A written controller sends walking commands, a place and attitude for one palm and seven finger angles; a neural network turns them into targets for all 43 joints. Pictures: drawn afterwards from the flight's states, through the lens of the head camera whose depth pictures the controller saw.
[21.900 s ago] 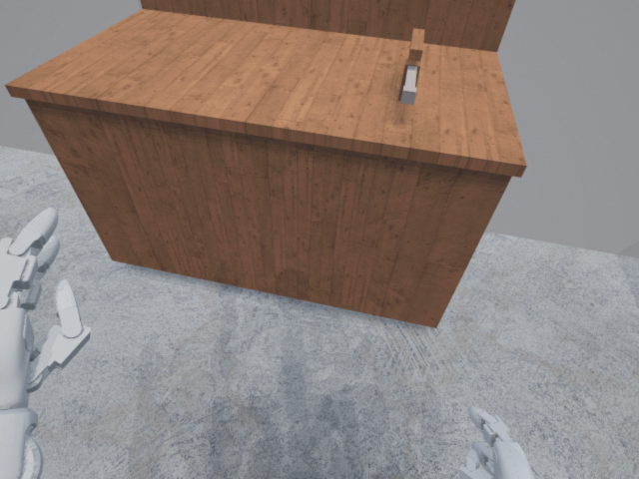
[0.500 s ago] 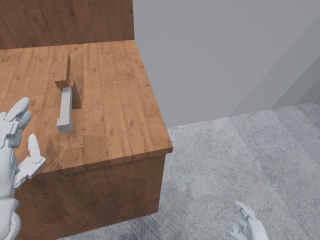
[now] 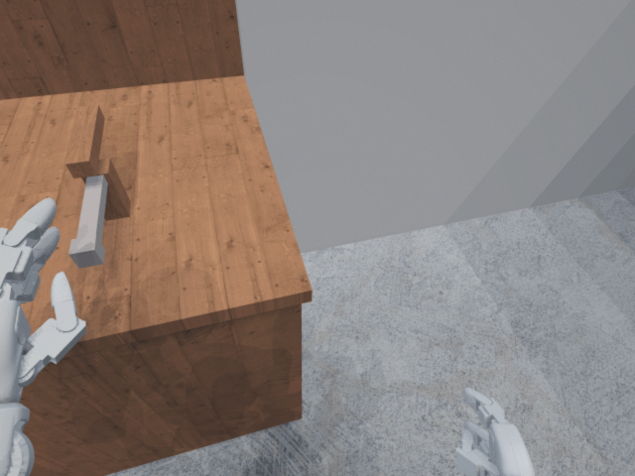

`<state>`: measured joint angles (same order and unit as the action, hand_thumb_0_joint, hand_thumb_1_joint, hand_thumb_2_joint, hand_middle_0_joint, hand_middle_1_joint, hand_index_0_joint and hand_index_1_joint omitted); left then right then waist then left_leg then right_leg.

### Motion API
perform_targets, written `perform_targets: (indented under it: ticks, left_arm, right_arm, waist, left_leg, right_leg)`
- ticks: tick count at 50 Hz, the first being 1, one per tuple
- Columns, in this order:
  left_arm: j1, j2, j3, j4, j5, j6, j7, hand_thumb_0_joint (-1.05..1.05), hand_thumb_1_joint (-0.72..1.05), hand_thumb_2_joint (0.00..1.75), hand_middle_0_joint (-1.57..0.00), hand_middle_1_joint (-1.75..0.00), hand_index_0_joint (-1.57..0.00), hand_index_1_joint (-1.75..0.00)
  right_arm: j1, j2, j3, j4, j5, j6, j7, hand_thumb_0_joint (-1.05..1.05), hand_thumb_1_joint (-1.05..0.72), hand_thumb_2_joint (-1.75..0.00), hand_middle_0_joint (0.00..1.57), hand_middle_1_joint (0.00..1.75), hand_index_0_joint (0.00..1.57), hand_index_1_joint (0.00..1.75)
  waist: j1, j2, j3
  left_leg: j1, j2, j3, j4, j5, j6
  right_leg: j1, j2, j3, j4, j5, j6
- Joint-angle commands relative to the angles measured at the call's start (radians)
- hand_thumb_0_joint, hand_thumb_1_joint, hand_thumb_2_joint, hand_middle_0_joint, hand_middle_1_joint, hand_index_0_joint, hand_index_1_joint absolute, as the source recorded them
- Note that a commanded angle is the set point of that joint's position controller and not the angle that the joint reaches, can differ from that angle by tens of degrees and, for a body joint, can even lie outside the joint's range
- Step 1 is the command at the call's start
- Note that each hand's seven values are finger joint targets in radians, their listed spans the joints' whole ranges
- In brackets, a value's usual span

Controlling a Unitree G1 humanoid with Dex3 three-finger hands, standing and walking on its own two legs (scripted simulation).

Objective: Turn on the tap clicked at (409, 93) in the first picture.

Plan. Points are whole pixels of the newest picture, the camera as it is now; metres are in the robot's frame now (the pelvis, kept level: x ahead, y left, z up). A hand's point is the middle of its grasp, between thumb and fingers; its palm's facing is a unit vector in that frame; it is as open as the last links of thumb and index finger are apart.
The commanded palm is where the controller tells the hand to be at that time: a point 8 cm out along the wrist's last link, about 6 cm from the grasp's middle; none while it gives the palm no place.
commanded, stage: come to a stop and stand still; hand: left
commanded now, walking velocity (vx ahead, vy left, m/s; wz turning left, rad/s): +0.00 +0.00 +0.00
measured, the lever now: (87, 251) +0.33 +0.32 +0.10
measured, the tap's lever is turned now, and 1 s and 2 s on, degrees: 0 0 0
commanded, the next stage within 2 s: look again from close up in 1.04 s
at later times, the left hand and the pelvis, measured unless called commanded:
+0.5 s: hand (75, 310) +0.23 +0.25 +0.16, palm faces +0.38 -0.84 -0.38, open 7.5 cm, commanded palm +0.17 +0.29 +0.17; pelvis +0.02 +0.01 +0.00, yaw +1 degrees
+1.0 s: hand (32, 320) +0.21 +0.28 +0.16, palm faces +0.40 -0.84 -0.36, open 7.5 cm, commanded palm +0.16 +0.32 +0.17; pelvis +0.00 +0.03 +0.00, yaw +2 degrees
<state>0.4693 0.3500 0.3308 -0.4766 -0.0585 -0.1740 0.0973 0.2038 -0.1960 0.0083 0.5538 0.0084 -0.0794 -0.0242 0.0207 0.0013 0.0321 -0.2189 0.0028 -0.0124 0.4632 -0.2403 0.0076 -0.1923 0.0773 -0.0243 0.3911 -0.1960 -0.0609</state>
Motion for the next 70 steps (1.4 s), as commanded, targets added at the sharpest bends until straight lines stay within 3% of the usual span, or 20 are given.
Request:
perform_targets:
  ticks: [1,9,15,20,31,34,45,52,56,57,58,59,60,61,62,63,65,68,69,70]
  left_arm:
    - [-0.098,0.161,0.112,-0.179,-0.008,-0.05,0.034,0.0,0.9,0.9,-0.2,-0.3,-0.2,-0.3]
    - [-0.11,0.162,0.104,-0.148,-0.006,-0.04,0.043,0.0,0.9,0.9,-0.2,-0.3,-0.2,-0.3]
    - [-0.075,0.183,0.125,-0.198,-0.005,-0.043,0.045,0.0,0.9,0.9,-0.2,-0.3,-0.2,-0.3]
    - [-0.037,0.189,0.14,-0.205,-0.008,-0.045,0.046,0.0,0.9,0.9,-0.2,-0.3,-0.2,-0.3]
    - [-0.106,0.157,0.09,-0.196,0.003,-0.043,0.039,0.0,0.9,0.9,-0.2,-0.3,-0.2,-0.3]
    - [-0.113,0.158,0.091,-0.185,0.004,-0.042,0.04,0.0,0.9,0.9,-0.2,-0.3,-0.2,-0.3]
    - [-0.115,0.164,0.106,-0.211,0.012,-0.052,0.038,0.0,0.9,0.9,-0.2,-0.3,-0.2,-0.3]
    - [-0.093,0.153,0.101,-0.191,0.01,-0.053,0.038,0.0,0.9,0.9,-0.2,-0.3,-0.2,-0.3]
    - [-0.093,0.145,0.095,-0.192,0.01,-0.054,0.039,0.0,0.9,0.9,-0.2,-0.3,-0.2,-0.3]
    - [-1.177,0.974,0.669,-0.461,0.187,-0.172,0.039,0.0,0.9,0.9,-0.2,-0.3,-0.2,-0.3]
    - [-0.595,0.364,0.287,0.146,0.075,-0.136,-0.008,0.0,0.9,0.9,-0.2,-0.3,-0.2,-0.3]
    - [-0.321,0.298,0.234,0.09,0.036,-0.139,-0.008,0.0,0.9,0.9,-0.2,-0.3,-0.2,-0.3]
    - [-0.236,0.108,0.099,0.16,0.01,-0.115,-0.013,0.0,0.9,0.9,-0.2,-0.3,-0.2,-0.3]
    - [-0.298,0.157,0.091,-0.012,0.012,-0.128,-0.016,0.0,0.9,0.9,-0.2,-0.3,-0.2,-0.3]
    - [-0.25,0.138,0.067,-0.068,0.008,-0.137,-0.019,0.0,0.9,0.9,-0.2,-0.3,-0.2,-0.3]
    - [-0.181,0.117,0.039,-0.11,0.008,-0.141,-0.02,0.0,0.9,0.9,-0.2,-0.3,-0.2,-0.3]
    - [-0.05,0.106,0.036,-0.132,0.002,-0.129,-0.011,0.0,0.9,0.9,-0.2,-0.3,-0.2,-0.3]
    - [-0.047,0.204,0.149,-0.153,0.005,-0.128,0.008,0.0,0.9,0.9,-0.2,-0.3,-0.2,-0.3]
    - [-0.057,0.227,0.181,-0.143,0.003,-0.13,0.01,0.0,0.9,0.9,-0.2,-0.3,-0.2,-0.3]
    - [-0.093,0.291,0.247,-0.166,0.003,-0.132,0.019,0.0,0.9,0.9,-0.2,-0.3,-0.2,-0.3]
  right_arm:
    - [-0.09,-0.12,-0.042,-0.137,0.004,-0.048,-0.021,0.0,-0.9,-0.9,0.2,0.3,0.2,0.3]
    - [-0.099,-0.128,-0.047,-0.135,0.011,-0.038,-0.023,0.0,-0.9,-0.9,0.2,0.3,0.2,0.3]
    - [-0.11,-0.126,-0.047,-0.141,0.013,-0.034,-0.022,0.0,-0.9,-0.9,0.2,0.3,0.2,0.3]
    - [-0.105,-0.124,-0.047,-0.146,0.015,-0.028,-0.023,0.0,-0.9,-0.9,0.2,0.3,0.2,0.3]
    - [-0.09,-0.127,-0.04,-0.143,0.009,-0.018,-0.026,0.0,-0.9,-0.9,0.2,0.3,0.2,0.3]
    - [-0.09,-0.124,-0.04,-0.148,0.01,-0.02,-0.025,0.0,-0.9,-0.9,0.2,0.3,0.2,0.3]
    - [-0.084,-0.123,-0.041,-0.15,0.008,-0.03,-0.025,0.0,-0.9,-0.9,0.2,0.3,0.2,0.3]
    - [-0.078,-0.124,-0.045,-0.146,0.01,-0.033,-0.024,0.0,-0.9,-0.9,0.2,0.3,0.2,0.3]
    - [-0.078,-0.127,-0.045,-0.139,0.009,-0.036,-0.025,0.0,-0.9,-0.9,0.2,0.3,0.2,0.3]
    - [0.046,-0.17,-0.026,-0.138,-0.04,-0.104,-0.018,0.0,-0.9,-0.9,0.2,0.3,0.2,0.3]
    - [-0.065,-0.039,0.018,-0.074,-0.001,-0.107,-0.01,0.0,-0.9,-0.9,0.2,0.3,0.2,0.3]
    - [-0.046,-0.104,-0.04,-0.108,-0.006,-0.125,-0.012,0.0,-0.9,-0.9,0.2,0.3,0.2,0.3]
    - [-0.055,-0.109,-0.046,-0.11,0.019,-0.128,0.005,0.0,-0.9,-0.9,0.2,0.3,0.2,0.3]
    - [-0.041,-0.139,-0.054,-0.122,0.014,-0.123,0.016,0.0,-0.9,-0.9,0.2,0.3,0.2,0.3]
    - [-0.054,-0.143,-0.055,-0.12,0.013,-0.126,0.026,0.0,-0.9,-0.9,0.2,0.3,0.2,0.3]
    - [-0.065,-0.138,-0.052,-0.127,0.011,-0.126,0.036,0.0,-0.9,-0.9,0.2,0.3,0.2,0.3]
    - [-0.089,-0.125,-0.047,-0.138,0.018,-0.125,0.043,0.0,-0.9,-0.9,0.2,0.3,0.2,0.3]
    - [-0.091,-0.137,-0.047,-0.148,0.004,-0.112,0.024,0.0,-0.9,-0.9,0.2,0.3,0.2,0.3]
    - [-0.101,-0.135,-0.046,-0.153,0.003,-0.109,0.012,0.0,-0.9,-0.9,0.2,0.3,0.2,0.3]
    - [-0.116,-0.137,-0.043,-0.151,0.004,-0.102,0.0,0.0,-0.9,-0.9,0.2,0.3,0.2,0.3]
  waist:
    - [-0.012,-0.003,-0.109]
    - [-0.005,-0.013,-0.118]
    - [-0.002,0.029,-0.153]
    - [-0.003,0.024,-0.163]
    - [-0.01,0.057,-0.126]
    - [-0.006,0.044,-0.11]
    - [-0.007,0.095,-0.106]
    - [-0.006,0.047,-0.114]
    - [-0.009,0.055,-0.108]
    - [-0.001,-0.027,0.087]
    - [0.001,-0.023,-0.149]
    - [0.037,-0.002,-0.094]
    - [0.009,0.125,-0.165]
    - [0.005,0.18,-0.213]
    - [0.009,0.194,-0.226]
    - [0.015,0.178,-0.225]
    - [0.022,0.07,-0.217]
    - [0.018,-0.098,-0.175]
    - [0.016,-0.12,-0.154]
    - [0.013,-0.079,-0.142]
  left_leg:
    - [0.018,0.037,-0.041,-0.032,0.035,0.017]
    - [0.028,0.036,-0.031,-0.022,0.136,0.025]
    - [0.051,0.047,-0.04,-0.03,0.226,0.021]
    - [0.056,0.059,-0.05,-0.03,0.275,0.021]
    - [0.027,0.077,-0.084,-0.089,0.248,0.021]
    - [0.0,0.078,-0.093,-0.109,0.189,0.023]
    - [-0.035,0.08,-0.112,-0.154,0.104,0.01]
    - [-0.039,0.078,-0.113,-0.145,0.127,0.005]
    - [-0.038,0.075,-0.113,-0.144,0.119,0.006]
    - [-0.203,0.087,-0.065,-0.018,0.245,0.048]
    - [0.033,0.043,-0.085,-0.034,0.302,0.04]
    - [0.032,0.055,-0.089,-0.032,0.278,0.005]
    - [0.081,0.049,-0.047,-0.033,0.269,-0.01]
    - [0.061,0.051,-0.061,-0.047,0.278,-0.008]
    - [0.055,0.065,-0.071,-0.058,0.278,0.0]
    - [0.035,0.072,-0.078,-0.072,0.259,0.009]
    - [0.021,0.077,-0.073,-0.085,0.201,0.018]
    - [-0.044,0.063,-0.083,-0.107,0.083,0.01]
    - [-0.046,0.061,-0.086,-0.114,0.057,0.011]
    - [-0.043,0.062,-0.088,-0.122,0.037,0.012]
  right_leg:
    - [0.017,-0.162,0.168,-0.144,-0.003,0.022]
    - [0.076,-0.175,0.146,-0.116,0.142,0.047]
    - [0.117,-0.172,0.114,-0.056,0.262,0.039]
    - [0.133,-0.167,0.108,-0.03,0.308,0.033]
    - [0.128,-0.14,0.073,-0.017,0.212,0.035]
    - [0.139,-0.14,0.08,-0.029,0.173,0.035]
    - [0.155,-0.127,0.057,-0.017,0.119,0.035]
    - [0.163,-0.13,0.053,-0.017,0.128,0.038]
    - [0.152,-0.131,0.053,-0.017,0.123,0.036]
    - [-0.045,-0.129,0.079,-0.063,0.104,0.074]
    - [-0.064,-0.175,0.089,-0.034,0.073,0.012]
    - [0.007,-0.162,0.185,-0.08,0.192,0.004]
    - [0.071,-0.174,0.174,-0.019,0.22,-0.014]
    - [0.102,-0.168,0.148,0.009,0.207,0.002]
    - [0.108,-0.159,0.131,0.016,0.178,0.012]
    - [0.118,-0.15,0.117,0.017,0.161,0.021]
    - [0.121,-0.139,0.1,0.017,0.142,0.031]
    - [0.105,-0.136,0.096,-0.015,0.051,0.035]
    - [0.084,-0.135,0.101,-0.024,0.026,0.036]
    - [0.066,-0.134,0.104,-0.024,0.006,0.036]
